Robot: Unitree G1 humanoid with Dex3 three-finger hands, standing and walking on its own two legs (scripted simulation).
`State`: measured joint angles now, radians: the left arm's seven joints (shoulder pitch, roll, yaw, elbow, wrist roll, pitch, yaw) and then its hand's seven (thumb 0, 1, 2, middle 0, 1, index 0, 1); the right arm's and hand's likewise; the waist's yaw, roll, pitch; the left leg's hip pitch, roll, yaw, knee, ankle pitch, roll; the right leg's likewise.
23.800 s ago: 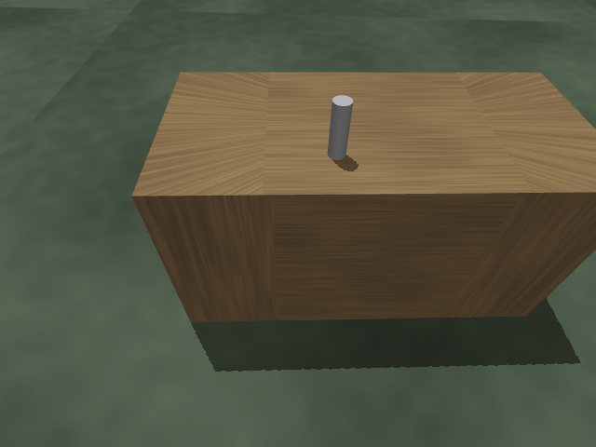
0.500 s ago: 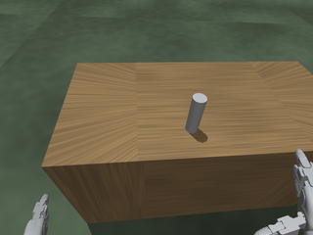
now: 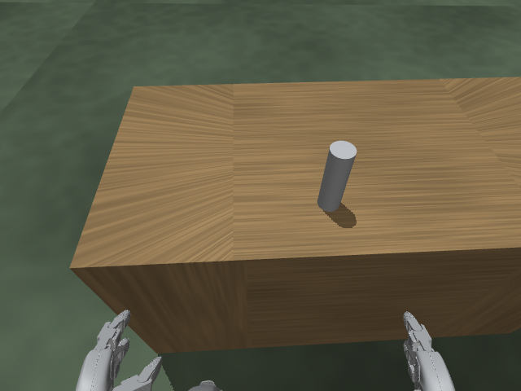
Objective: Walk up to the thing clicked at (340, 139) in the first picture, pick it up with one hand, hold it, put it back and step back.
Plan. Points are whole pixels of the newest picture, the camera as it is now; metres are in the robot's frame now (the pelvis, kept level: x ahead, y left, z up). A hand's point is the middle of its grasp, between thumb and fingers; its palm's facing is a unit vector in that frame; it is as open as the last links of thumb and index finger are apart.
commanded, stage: home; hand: right
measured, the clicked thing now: (335, 178) +0.50 -0.14 +0.00
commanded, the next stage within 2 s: none
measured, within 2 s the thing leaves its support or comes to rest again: neither
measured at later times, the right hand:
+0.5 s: hand (386, 359) +0.19 -0.18 -0.06, palm faces +0.08 +0.97 -0.23, open 17.3 cm
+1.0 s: hand (384, 368) +0.18 -0.17 -0.06, palm faces +0.09 +0.97 -0.24, open 17.3 cm
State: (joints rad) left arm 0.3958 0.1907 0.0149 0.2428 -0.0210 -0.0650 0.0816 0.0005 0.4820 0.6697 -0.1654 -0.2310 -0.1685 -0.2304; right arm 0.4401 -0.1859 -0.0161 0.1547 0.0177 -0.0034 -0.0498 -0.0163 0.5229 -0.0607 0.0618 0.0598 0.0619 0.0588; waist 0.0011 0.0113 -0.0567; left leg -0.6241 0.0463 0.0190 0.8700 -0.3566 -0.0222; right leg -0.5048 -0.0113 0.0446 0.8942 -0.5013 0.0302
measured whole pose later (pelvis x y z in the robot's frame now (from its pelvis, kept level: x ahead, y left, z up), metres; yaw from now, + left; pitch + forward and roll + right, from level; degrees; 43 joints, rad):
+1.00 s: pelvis +0.01 +0.00 -0.01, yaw +0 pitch +9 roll +0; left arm 0.46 0.20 0.00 0.08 -0.03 0.04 0.08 0.01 0.89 0.89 -0.20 -0.29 -0.20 -0.29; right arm 0.47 -0.21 0.00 0.03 0.02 0.11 -0.08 -0.01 0.51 -0.07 0.06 0.06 0.06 0.06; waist 0.00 0.00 -0.11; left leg -0.72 0.04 0.01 0.96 -0.40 -0.02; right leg -0.59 -0.02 0.04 0.97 -0.55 0.03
